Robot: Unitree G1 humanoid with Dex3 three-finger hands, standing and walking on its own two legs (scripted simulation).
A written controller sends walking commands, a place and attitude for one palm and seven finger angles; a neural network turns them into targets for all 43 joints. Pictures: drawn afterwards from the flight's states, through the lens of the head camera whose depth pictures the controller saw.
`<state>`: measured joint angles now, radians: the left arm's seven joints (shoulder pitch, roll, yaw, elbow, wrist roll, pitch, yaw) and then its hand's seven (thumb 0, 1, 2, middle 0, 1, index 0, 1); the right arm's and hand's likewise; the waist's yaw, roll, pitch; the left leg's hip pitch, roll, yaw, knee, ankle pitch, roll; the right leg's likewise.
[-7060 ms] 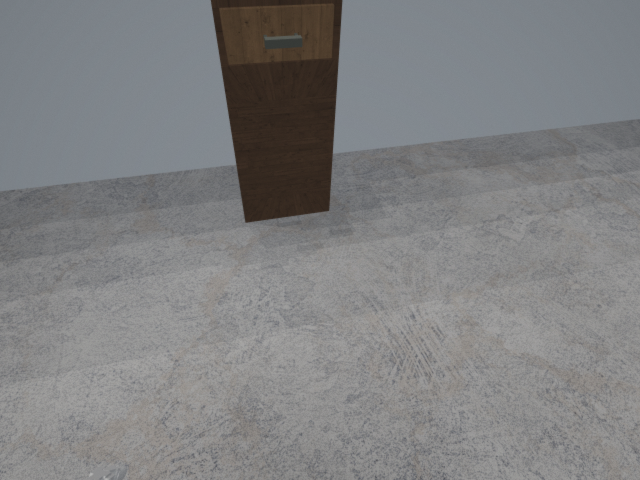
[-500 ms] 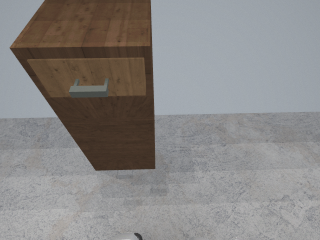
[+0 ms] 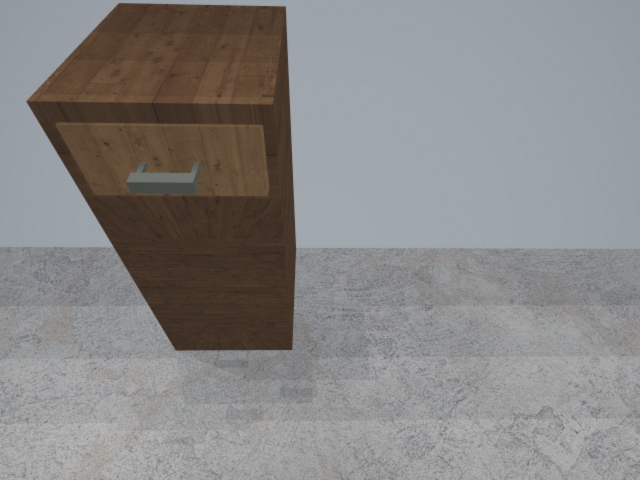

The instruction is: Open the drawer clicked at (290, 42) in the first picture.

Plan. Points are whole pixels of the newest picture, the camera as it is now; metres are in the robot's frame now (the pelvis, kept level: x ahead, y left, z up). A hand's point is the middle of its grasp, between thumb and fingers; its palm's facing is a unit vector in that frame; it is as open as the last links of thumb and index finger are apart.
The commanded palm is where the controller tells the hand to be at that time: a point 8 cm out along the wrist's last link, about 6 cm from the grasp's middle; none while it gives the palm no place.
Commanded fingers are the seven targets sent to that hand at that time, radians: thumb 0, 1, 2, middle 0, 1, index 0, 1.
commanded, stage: come to a stop and stand still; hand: left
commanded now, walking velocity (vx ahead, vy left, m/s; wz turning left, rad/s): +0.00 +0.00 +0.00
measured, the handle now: (166, 174) +0.59 +0.32 +0.02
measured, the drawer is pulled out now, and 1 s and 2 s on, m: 0.00 0.00 0.00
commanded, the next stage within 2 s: look again from close up in 0.24 s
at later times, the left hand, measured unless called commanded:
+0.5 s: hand out of the picture -0.01 +0.20 -0.18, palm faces +0.04 -0.98 -0.21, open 7.4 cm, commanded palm none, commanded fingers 0.00 0.90 0.90 -0.20 -0.30 -0.20 -0.30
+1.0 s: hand out of the picture +0.05 +0.31 -0.15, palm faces +0.02 -0.94 -0.33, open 7.4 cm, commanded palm none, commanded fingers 0.00 0.90 0.90 -0.20 -0.30 -0.20 -0.30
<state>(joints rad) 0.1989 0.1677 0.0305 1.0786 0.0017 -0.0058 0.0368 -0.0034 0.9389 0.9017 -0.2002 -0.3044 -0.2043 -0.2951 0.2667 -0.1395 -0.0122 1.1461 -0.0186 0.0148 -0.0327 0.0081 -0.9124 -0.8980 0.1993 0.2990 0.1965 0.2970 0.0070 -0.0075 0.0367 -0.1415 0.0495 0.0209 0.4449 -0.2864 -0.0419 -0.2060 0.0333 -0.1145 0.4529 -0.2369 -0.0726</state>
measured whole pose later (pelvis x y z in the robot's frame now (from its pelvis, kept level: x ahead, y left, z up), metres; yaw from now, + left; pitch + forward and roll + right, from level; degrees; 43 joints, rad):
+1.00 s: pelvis -0.02 +0.07 +0.00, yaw +0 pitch -3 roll +0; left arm 0.18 0.31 0.01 1.03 0.02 0.00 0.02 0.00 0.90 0.90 -0.20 -0.30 -0.20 -0.29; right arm 0.16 -0.30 0.00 1.03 -0.03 -0.02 0.00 0.01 -0.91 -0.90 0.20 0.30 0.20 0.30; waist 0.01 0.01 0.00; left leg -0.13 -0.04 0.05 0.42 -0.24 0.06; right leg -0.19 -0.05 -0.08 0.42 -0.18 0.02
